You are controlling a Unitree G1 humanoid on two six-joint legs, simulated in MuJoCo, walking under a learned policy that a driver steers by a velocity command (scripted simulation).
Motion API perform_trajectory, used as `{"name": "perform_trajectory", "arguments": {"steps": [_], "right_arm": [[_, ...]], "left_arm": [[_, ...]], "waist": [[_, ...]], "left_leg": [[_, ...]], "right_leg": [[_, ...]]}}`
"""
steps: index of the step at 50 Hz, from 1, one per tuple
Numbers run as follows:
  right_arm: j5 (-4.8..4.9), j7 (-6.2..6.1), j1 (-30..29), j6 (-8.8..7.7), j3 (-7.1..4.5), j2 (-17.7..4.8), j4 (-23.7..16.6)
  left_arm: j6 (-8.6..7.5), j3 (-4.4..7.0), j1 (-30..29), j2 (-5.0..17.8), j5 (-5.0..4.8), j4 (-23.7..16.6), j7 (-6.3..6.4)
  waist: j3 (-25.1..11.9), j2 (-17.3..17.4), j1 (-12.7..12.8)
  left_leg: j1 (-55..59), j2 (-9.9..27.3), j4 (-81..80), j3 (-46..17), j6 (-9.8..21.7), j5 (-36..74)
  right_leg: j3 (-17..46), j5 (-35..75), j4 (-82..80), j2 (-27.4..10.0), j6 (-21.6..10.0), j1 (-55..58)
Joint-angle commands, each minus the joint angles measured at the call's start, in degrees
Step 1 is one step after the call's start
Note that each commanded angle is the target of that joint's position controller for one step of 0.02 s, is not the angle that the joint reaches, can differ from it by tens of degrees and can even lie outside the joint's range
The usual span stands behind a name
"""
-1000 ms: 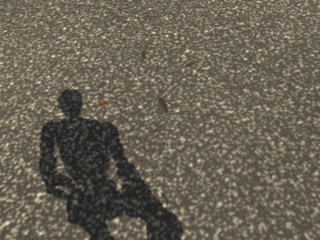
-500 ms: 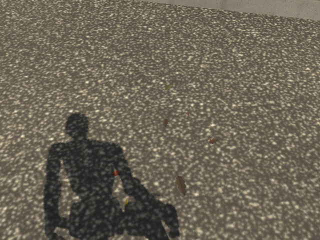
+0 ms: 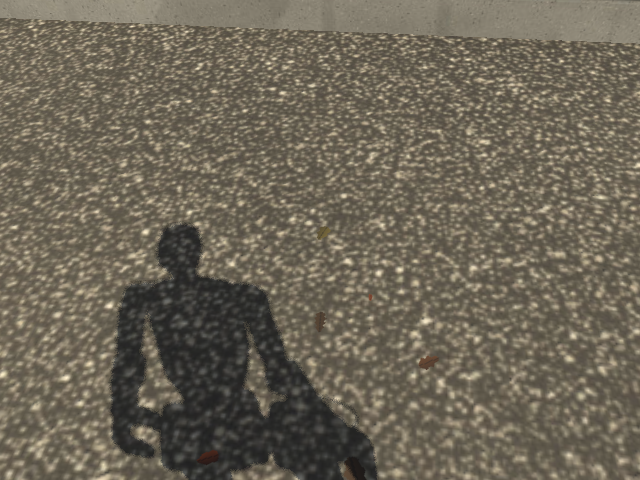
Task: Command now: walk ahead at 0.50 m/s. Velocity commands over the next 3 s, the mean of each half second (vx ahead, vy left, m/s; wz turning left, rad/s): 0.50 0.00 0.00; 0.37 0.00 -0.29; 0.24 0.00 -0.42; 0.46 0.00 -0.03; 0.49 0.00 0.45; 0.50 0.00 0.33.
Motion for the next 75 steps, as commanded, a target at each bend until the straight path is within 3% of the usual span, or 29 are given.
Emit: {"name": "perform_trajectory", "arguments": {"steps": [1, 4, 10, 16, 19, 21, 22, 23, 24, 25, 26, 28, 31, 35, 38, 41, 43, 46, 48, 49, 50, 51, 53, 54, 57, 59, 62, 70, 75], "right_arm": [[-1.05, 0.66, 4.3, 0.92, -0.54, -1.7, -1.6], [-1.02, 1.02, -0.4, 2.02, -0.57, -1.7, -3.1], [-0.45, 1.44, -14.7, 2.15, 0.09, -1.7, -8.3], [-0.09, 1.3, -22.1, 1.44, 0.69, -1.8, -11.6], [-0.02, 0.78, -18.0, 0.65, 0.07, -3.1, -11.2], [-0.41, -0.16, -3.1, -0.18, -1.27, -5.1, -6.3], [-1.86, -0.79, 6.9, -0.64, -2.48, -8.9, -4.1], [-2.53, -0.68, 10.9, -0.47, -3.92, -14.8, -3.7], [-0.17, -0.18, 6.1, 0.54, -3.48, -12.4, -4.3], [0.47, -0.04, -0.8, 0.57, -2.5, -9.4, -5.4], [0.27, 0.19, -3.7, 0.11, -1.56, -6.0, -5.7], [0.4, -0.29, -3.9, -0.72, -0.37, -2.5, -4.3], [0.35, -0.66, 0.2, -2.14, -0.47, -4.2, -2.7], [0.18, -0.82, 3.9, -2.45, -0.44, -5.1, -2.2], [0.38, -1.28, 4.0, -2.46, 0.22, -4.3, -2.4], [0.64, -2.22, 6.1, -2.04, 0.33, -5.0, -1.9], [0.43, -2.85, 7.1, -1.42, 0.16, -5.5, -1.5], [0.41, -3.84, 5.1, -0.42, -0.69, -7.3, -2.2], [0.86, -3.59, 3.4, 0.3, -1.32, -8.5, -3.4], [0.9, -3.23, 5.8, 0.35, -0.76, -5.4, -6.0], [1.93, -2.85, 9.1, 1.09, -0.54, -3.9, -7.7], [0.26, -2.6, 6.4, 1.86, -0.68, -5.3, -7.5], [-0.17, -2.39, -0.6, 2.18, -0.9, -5.2, -9.3], [-0.88, -2.53, -1.1, 2.99, -1.13, -5.8, -9.9], [-0.96, -2.49, 0.9, 5.23, -0.89, -4.4, -10.0], [-1.13, -1.95, -0.8, 5.49, -0.9, -4.7, -11.1], [-1.48, -1.23, -5.8, 5.65, -1.25, -6.5, -13.3], [-0.94, -0.28, -8.6, 3.51, -0.48, -5.7, -14.8], [-0.17, -0.35, -3.1, 2.18, -0.02, -5.5, -13.8]], "left_arm": [[-1.39, 0.03, 6.1, 2.9, -0.4, 0.3, 0.5], [-2.02, 0.26, 10.0, 5.0, -0.68, 1.6, 0.8], [-1.89, -0.51, 15.8, 4.3, -0.65, 3.0, 0.98], [-1.7, -0.62, 19.9, 4.9, -0.14, 5.1, 1.7], [-1.53, -0.28, 17.7, 6.1, 0.26, 5.2, 2.08], [-1.15, -0.12, 15.8, 6.9, 0.07, 5.0, 1.92], [-1.18, -0.64, 15.4, 5.6, -0.6, 3.5, 1.67], [-1.07, -1.7, 22.2, -0.4, -2.92, 2.4, 0.89], [-0.88, -0.16, 18.3, 5.3, -1.36, 2.7, 1.04], [-0.97, 0.09, 13.1, 5.5, -0.96, 0.8, 0.9], [-1.2, -0.04, 10.3, 4.7, -0.78, 0.3, 0.73], [0.09, -0.1, 11.3, 2.8, 0.53, 0.8, 0.3], [2.01, -0.12, 11.3, 1.5, 0.64, 1.0, -0.47], [2.94, 0.05, 2.1, 2.6, 0.19, -2.2, -0.98], [2.45, -0.58, -2.0, 1.4, -0.1, -3.8, -0.91], [2.19, -1.52, -6.5, 0.2, -0.05, -5.5, -0.89], [2.13, -1.54, -6.4, 0.8, 0.23, -6.0, -0.77], [1.65, -0.49, 0.7, 3.3, 0.86, -4.8, -0.38], [0.37, 0.95, 9.6, 6.2, 1.52, -2.8, 0.05], [0.0, 2.57, 11.2, 12.8, 1.54, -3.4, 0.49], [1.1, 3.55, 10.9, 15.6, -0.53, -4.4, 0.6], [2.39, 3.37, 8.2, 14.0, -2.0, -5.8, 0.67], [3.63, 1.72, 1.3, 8.2, -1.49, -7.0, 1.24], [3.93, 1.47, 0.8, 7.1, -1.56, -7.1, 1.53], [3.53, 1.8, 1.1, 8.7, -0.6, -7.8, 1.27], [3.43, 2.25, 1.6, 10.0, -0.72, -8.2, 1.09], [3.94, 2.55, 2.3, 10.9, -0.73, -8.9, 1.01], [2.86, 2.24, 7.1, 11.1, -0.15, -7.4, 0.63], [2.87, 2.11, 4.5, 11.3, -0.39, -8.2, 0.18]], "waist": [[-1.7, -5.5, -0.6], [-0.3, -4.7, -0.6], [2.7, -4.5, 2.5], [3.9, -5.2, 4.1], [1.7, -5.8, 1.1], [-6.0, -4.4, -5.1], [-12.3, -1.0, -8.4], [-19.6, 12.1, -5.5], [-17.5, 3.9, -4.7], [-8.3, 2.0, -2.2], [-4.2, -0.7, -1.1], [-1.6, 0.7, 2.3], [-1.1, 1.1, 3.3], [2.0, 1.3, 1.7], [2.8, 1.4, 1.9], [1.2, 3.0, 0.0], [0.3, 4.0, -0.2], [-3.2, 5.4, 2.7], [-8.0, 1.4, 7.5], [-13.8, -8.7, 5.7], [-21.9, -13.3, 4.0], [-19.5, -3.7, 3.9], [-5.9, -0.1, 1.8], [-4.3, -1.0, 0.9], [-6.9, -3.0, -0.2], [-8.8, -4.0, 0.2], [-6.9, -7.6, 1.8], [-5.2, -7.5, 3.8], [-3.2, -6.7, 0.7]], "left_leg": [[-9.1, 3.9, 0.6, -1.6, -0.6, 4.3], [-13.8, 4.6, -2.5, -0.1, -2.0, 7.4], [-19.8, 4.6, -18.1, 2.7, -4.1, 16.2], [-17.6, 1.9, -29.8, 4.9, -1.7, 16.0], [-9.6, -1.1, -33.3, 5.9, 1.2, 10.3], [8.3, -4.0, -38.4, 6.9, 3.8, 11.6], [23.5, 5.4, -38.8, -3.3, 6.7, 8.4], [39.2, 23.1, -44.2, -32.7, 15.6, 4.8], [34.7, 21.6, -49.3, -38.1, 14.8, 0.9], [26.1, 19.7, -50.4, -28.1, 12.8, 0.5], [19.2, 17.2, -52.6, -22.3, 11.1, 5.4], [11.2, 12.3, -54.8, -13.4, 7.3, 12.3], [9.5, 11.5, -56.7, -7.4, 6.3, 17.1], [11.8, 10.8, -59.6, -2.2, 4.2, 16.7], [12.2, 9.1, -55.9, 5.3, 2.2, 39.0], [14.9, 8.8, -51.5, 9.6, 1.2, 48.7], [18.6, 9.8, -47.7, 10.4, 1.1, 52.5], [21.5, 11.4, -35.2, 10.8, 1.3, 61.8], [17.2, 9.4, -14.4, 12.0, -0.9, 47.3], [3.0, 3.9, 3.8, 12.7, -3.3, 7.7], [-10.1, -5.6, 17.9, 4.6, -4.9, -20.0], [-12.2, -1.1, 18.4, -1.1, -5.1, -15.4], [-13.9, 1.7, 10.8, -1.5, -5.8, -8.5], [-12.2, 2.4, 6.7, -1.7, -6.2, -6.5], [-8.8, 1.3, 2.6, -1.3, -7.0, -3.2], [-9.5, 2.0, -1.4, -1.8, -7.7, -1.0], [-13.3, 2.3, -7.5, -2.1, -8.9, 0.9], [-10.4, 1.1, -21.2, -0.4, -7.1, 0.5], [4.8, -1.8, -35.2, 2.3, -3.2, -2.3]], "right_leg": [[16.8, 6.9, -16.7, -14.7, -5.0, 7.8], [13.2, 11.9, -18.0, -13.7, -5.5, 8.8], [9.6, 18.8, -19.4, -12.2, -5.3, 13.5], [8.1, 27.1, -17.0, -14.3, -6.1, 21.5], [6.5, 43.0, -9.9, -15.1, -5.0, 23.8], [4.2, 48.2, 7.3, -12.6, -3.2, 20.7], [2.8, 31.7, 22.7, -10.2, -2.2, 9.2], [0.3, -11.7, 46.2, 1.1, 0.5, -12.0], [8.7, -17.4, 51.5, 0.5, -0.4, -17.5], [9.1, -12.4, 50.2, -2.7, -0.7, -20.0], [9.0, -8.8, 47.0, -4.5, -0.7, -18.5], [8.7, -6.5, 41.1, -6.9, 0.3, -13.0], [8.4, -4.5, 38.5, -6.6, 1.3, -12.7], [8.7, 3.7, 32.3, -7.5, 2.3, -21.3], [5.1, 8.2, 22.3, -6.0, 2.9, -18.9], [0.1, 11.7, 13.8, -4.1, 2.2, -14.4], [-1.1, 9.6, 10.9, -2.8, 1.3, -13.2], [-2.2, 1.9, 7.9, 0.7, -1.6, -6.5], [1.4, 14.3, -2.9, 0.1, -4.8, 5.1], [16.8, 48.1, 3.7, -14.8, -9.7, 19.1], [36.4, 62.7, 0.9, -25.9, -21.7, 28.4], [32.0, 48.8, -2.3, -23.8, -21.0, 22.5], [25.3, 30.3, -8.3, -17.6, -15.6, 7.7], [22.7, 26.4, -9.4, -14.7, -13.3, 3.8], [20.7, 24.3, -9.9, -11.2, -10.7, 1.3], [22.5, 6.9, -12.4, -9.6, -9.8, 1.7], [27.9, -17.1, -17.2, -9.1, -8.8, 2.8], [29.9, -20.3, -19.6, -11.1, -8.2, 7.0], [28.5, -23.8, -16.8, -9.9, -8.1, -2.5]]}}
Next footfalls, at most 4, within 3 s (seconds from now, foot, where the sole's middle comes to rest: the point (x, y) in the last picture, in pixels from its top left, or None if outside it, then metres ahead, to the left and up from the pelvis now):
0.44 left None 0.40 0.10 -0.77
0.96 right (374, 409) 0.63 -0.07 -0.77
1.56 left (295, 388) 0.68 0.10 -0.77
2.00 right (427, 314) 0.86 -0.21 -0.77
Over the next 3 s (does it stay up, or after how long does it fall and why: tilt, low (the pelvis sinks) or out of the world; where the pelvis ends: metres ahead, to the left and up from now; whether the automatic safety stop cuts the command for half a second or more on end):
stays up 1.29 -0.16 0.00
